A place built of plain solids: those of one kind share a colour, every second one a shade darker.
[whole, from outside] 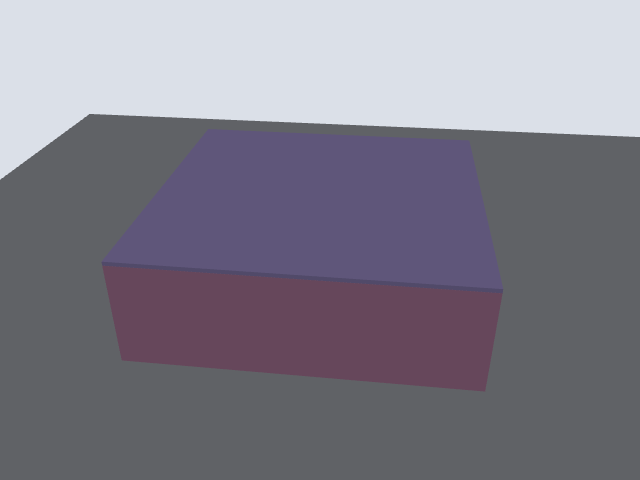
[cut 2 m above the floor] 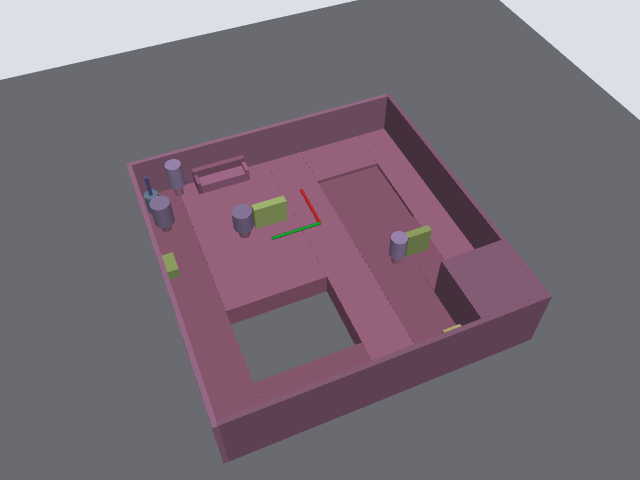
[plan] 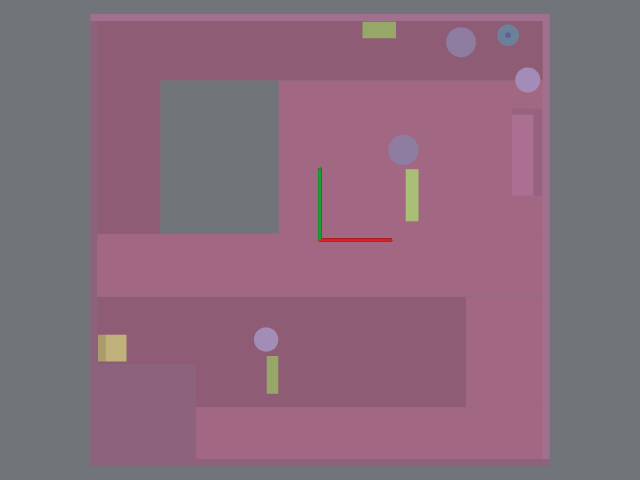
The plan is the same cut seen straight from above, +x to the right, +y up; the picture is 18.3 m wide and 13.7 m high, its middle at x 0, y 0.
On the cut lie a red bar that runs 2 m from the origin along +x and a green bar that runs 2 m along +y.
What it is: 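A home; one open living floor with 2 sunken areas, their rims bare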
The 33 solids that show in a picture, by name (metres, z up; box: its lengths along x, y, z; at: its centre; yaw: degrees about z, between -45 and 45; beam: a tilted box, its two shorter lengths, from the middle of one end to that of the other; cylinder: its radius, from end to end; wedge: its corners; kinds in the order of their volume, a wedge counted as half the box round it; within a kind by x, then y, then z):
{
 "floor_1": {"box": [1.8, 4.38, 1.08], "at": [-5.46, 2.37, 0.49]},
 "floor_2": {"box": [6.77, 1.91, 1.08], "at": [-2.97, -2.58, 0.49]},
 "floor_3": {"box": [3.96, 1.23, 1.08], "at": [-1.56, -4.16, 0.49]},
 "floor_4": {"box": [12.72, 1.8, 1.08], "at": [0.0, -0.72, 0.49]},
 "floor_5": {"box": [12.72, 1.69, 1.08], "at": [0.0, 5.4, 0.49]},
 "floor_6": {"box": [9.9, 1.48, 1.08], "at": [1.41, -5.51, 0.49]},
 "floor_7": {"box": [3.75, 3.15, 0.91], "at": [2.29, -3.2, 0.41]},
 "floor_8": {"box": [7.54, 4.38, 1.08], "at": [2.59, 2.37, 0.49]},
 "floor_9": {"box": [2.2, 3.15, 1.08], "at": [5.26, -3.2, 0.49]},
 "wall_1": {"box": [0.2, 12.5, 4.18], "at": [-6.46, 0.0, 2.04]},
 "wall_2": {"box": [2.82, 2.71, 4.18], "at": [-4.95, -4.89, 2.04]},
 "wall_3": {"box": [13.12, 0.2, 4.18], "at": [0.0, -6.35, 2.04]},
 "wall_4": {"box": [13.12, 0.2, 4.18], "at": [0.0, 6.35, 2.04]},
 "wall_5": {"box": [0.2, 12.5, 4.18], "at": [6.46, 0.0, 2.04]},
 "roof_1": {"box": [13.12, 12.9, 0.16], "at": [0.0, 0.0, 4.21]},
 "bush_1": {"cylinder": 0.35, "from": [-1.54, -2.84, 1.55], "to": [-1.54, -2.84, 2.56]},
 "bush_2": {"cylinder": 0.43, "from": [2.38, 2.57, 1.54], "to": [2.38, 2.57, 2.48]},
 "bush_3": {"cylinder": 0.43, "from": [4.03, 5.64, 1.52], "to": [4.03, 5.64, 2.67]},
 "bush_4": {"cylinder": 0.36, "from": [5.93, 4.57, 1.6], "to": [5.93, 4.57, 2.83]},
 "case_1": {"box": [0.33, 1.08, 1.26], "at": [-1.35, -3.85, 1.66]},
 "case_2": {"box": [0.96, 0.48, 0.51], "at": [1.69, 5.99, 1.28]},
 "case_3": {"box": [0.37, 1.48, 1.19], "at": [2.63, 1.28, 1.63]},
 "sofa_1": {"box": [0.61, 0.17, 0.67], "at": [5.78, 1.35, 1.37]},
 "sofa_2": {"box": [0.61, 2.14, 0.47], "at": [5.78, 2.51, 1.27]},
 "sofa_3": {"box": [0.61, 0.17, 0.67], "at": [5.78, 3.66, 1.37]},
 "sofa_4": {"box": [0.25, 2.48, 0.87], "at": [6.21, 2.51, 1.47]},
 "chair_1": {"box": [0.21, 0.77, 0.78], "at": [-6.24, -3.09, 1.42]},
 "chair_2": {"box": [0.61, 0.77, 0.48], "at": [-5.83, -3.09, 1.27]},
 "stove_1": {"cylinder": 0.31, "from": [5.37, 5.85, 1.03], "to": [5.37, 5.85, 1.99]},
 "pot_1": {"cylinder": 0.2, "from": [-1.54, -2.84, 1.03], "to": [-1.54, -2.84, 1.55]},
 "pot_2": {"cylinder": 0.25, "from": [2.38, 2.57, 1.03], "to": [2.38, 2.57, 1.54]},
 "pot_3": {"cylinder": 0.2, "from": [5.93, 4.57, 1.03], "to": [5.93, 4.57, 1.6]},
 "flue_1": {"cylinder": 0.08, "from": [5.37, 5.85, 1.99], "to": [5.37, 5.85, 4.13]}
}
